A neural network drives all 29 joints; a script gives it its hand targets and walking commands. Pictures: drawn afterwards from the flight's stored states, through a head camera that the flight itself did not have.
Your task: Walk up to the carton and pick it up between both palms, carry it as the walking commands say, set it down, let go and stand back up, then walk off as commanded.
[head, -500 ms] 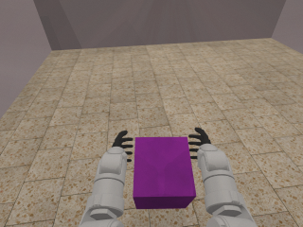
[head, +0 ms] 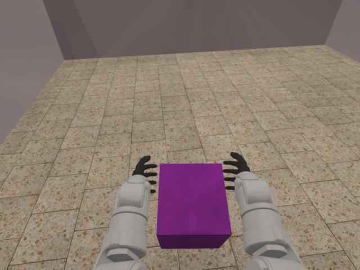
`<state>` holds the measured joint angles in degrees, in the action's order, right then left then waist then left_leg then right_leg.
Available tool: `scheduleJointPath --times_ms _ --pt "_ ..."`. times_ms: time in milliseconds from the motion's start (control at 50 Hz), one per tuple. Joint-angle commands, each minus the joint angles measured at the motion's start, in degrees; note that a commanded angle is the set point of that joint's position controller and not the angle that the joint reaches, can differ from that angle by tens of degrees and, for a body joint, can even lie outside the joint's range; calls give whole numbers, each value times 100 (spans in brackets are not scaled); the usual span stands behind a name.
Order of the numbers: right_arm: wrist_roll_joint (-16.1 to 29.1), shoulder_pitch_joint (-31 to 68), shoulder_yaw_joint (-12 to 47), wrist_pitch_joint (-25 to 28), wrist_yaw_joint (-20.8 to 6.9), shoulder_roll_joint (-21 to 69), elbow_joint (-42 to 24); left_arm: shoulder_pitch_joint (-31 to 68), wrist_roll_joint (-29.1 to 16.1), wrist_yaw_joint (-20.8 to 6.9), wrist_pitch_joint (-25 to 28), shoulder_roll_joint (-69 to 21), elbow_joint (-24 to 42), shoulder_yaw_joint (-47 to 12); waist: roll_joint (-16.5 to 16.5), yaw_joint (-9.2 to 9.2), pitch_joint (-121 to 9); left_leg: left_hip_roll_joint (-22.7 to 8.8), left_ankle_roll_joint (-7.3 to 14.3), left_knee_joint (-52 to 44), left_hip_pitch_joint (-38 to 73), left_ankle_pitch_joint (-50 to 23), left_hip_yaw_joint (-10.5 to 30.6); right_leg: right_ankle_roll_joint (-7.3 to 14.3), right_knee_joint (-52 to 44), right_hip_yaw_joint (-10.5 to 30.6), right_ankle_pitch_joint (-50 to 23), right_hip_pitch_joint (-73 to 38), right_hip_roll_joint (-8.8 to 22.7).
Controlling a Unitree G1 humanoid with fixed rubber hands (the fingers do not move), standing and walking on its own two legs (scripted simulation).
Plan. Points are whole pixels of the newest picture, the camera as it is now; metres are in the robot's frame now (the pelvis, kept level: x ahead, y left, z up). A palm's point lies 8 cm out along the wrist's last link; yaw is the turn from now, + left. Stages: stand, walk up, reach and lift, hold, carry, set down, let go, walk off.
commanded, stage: reach and lift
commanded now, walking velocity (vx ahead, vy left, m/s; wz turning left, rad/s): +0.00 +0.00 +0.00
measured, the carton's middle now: (190, 207) +0.30 +0.00 -0.04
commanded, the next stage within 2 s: hold in 0.28 s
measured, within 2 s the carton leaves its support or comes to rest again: neither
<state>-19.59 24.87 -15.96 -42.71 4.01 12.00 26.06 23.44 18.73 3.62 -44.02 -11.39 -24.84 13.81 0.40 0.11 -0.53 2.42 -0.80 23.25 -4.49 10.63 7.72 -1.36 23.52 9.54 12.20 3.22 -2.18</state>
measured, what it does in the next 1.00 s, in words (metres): stands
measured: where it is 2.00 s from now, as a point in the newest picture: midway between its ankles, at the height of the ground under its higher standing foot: outside the picture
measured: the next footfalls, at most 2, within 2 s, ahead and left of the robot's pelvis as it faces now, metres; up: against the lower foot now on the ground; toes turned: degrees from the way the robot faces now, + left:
none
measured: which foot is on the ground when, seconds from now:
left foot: down 0.00-1.00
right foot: down 0.00-1.00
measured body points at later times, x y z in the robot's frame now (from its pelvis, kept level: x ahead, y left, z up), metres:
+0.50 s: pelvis -0.01 +0.00 +0.00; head -0.07 +0.00 +0.44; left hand +0.31 +0.13 +0.05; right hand +0.31 -0.13 +0.05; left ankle +0.03 +0.13 -0.74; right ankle +0.02 -0.14 -0.74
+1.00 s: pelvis +0.00 +0.00 +0.00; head -0.07 +0.00 +0.44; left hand +0.30 +0.13 +0.05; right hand +0.31 -0.13 +0.06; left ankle +0.03 +0.13 -0.74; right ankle +0.02 -0.14 -0.74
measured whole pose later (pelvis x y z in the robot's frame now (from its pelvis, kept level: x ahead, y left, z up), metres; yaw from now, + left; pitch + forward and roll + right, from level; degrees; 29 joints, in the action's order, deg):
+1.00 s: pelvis +0.00 +0.00 +0.00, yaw +0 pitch -9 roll +0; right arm -18.2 22.7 -13.4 -43.9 2.9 11.1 23.4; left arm 20.7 16.8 3.4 -45.3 -10.4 -22.7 11.4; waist 0.2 0.3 -0.6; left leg 2.2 -0.8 23.9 -4.2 10.9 7.3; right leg -1.2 24.1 8.6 12.5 2.9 -2.1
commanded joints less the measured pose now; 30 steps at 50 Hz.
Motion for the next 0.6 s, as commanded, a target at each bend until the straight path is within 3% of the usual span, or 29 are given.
scheduleJointPath --times_ms 0,580 --pt "1581 2659 2532 159 -1527 6167 204 3274 -1680 -1544 366 -5783 226 -2605 -45 -7 -1255 241 -44 -335 417 -434 -403 16 -406 -483 -510 136 -291" --pt "1605 2566 2554 134 -1547 6099 138 3157 -1713 -1525 325 -5832 248 -2597 -40 0 -1190 218 -24 -307 371 -243 -377 30 -405 -474 -237 219 -252"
